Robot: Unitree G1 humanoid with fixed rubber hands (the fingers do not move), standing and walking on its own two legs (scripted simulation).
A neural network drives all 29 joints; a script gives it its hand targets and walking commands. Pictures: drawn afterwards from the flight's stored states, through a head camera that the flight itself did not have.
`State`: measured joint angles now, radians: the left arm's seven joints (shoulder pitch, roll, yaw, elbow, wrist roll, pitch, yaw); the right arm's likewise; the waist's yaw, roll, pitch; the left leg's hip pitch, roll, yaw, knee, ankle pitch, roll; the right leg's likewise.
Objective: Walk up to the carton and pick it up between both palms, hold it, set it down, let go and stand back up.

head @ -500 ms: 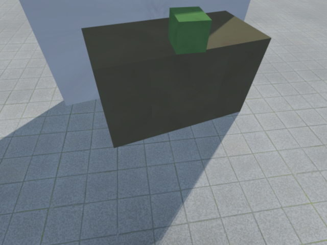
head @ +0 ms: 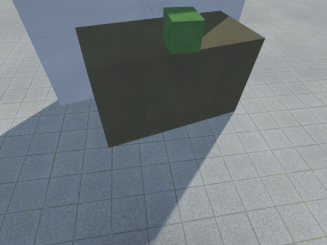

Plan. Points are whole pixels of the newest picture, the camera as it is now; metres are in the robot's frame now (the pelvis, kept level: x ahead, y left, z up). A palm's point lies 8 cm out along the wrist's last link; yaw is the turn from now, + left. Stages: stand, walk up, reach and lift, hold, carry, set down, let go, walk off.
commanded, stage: walk up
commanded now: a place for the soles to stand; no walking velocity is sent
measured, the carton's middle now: (181, 29) +1.22 -0.17 -0.01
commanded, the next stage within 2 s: none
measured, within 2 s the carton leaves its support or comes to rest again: neither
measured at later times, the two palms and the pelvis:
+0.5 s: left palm out of the picture +0.14 +0.18 -0.08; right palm (303, 178) +0.31 -0.43 -0.07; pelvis +0.15 -0.14 -0.01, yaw +7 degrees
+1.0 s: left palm (109, 140) +0.47 +0.16 -0.06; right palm (303, 136) +0.45 -0.49 -0.04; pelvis +0.35 -0.17 -0.01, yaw +11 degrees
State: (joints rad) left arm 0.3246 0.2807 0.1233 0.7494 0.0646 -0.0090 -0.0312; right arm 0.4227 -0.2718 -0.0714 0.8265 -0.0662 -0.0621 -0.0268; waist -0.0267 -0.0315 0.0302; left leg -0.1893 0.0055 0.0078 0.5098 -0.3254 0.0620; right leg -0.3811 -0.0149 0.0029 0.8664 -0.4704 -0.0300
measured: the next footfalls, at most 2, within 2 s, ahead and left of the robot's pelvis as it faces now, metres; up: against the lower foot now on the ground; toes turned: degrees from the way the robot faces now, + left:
right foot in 0.22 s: +0.20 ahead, -0.24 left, +0.00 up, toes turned -2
left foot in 0.68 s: +0.34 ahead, -0.01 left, +0.00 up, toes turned +14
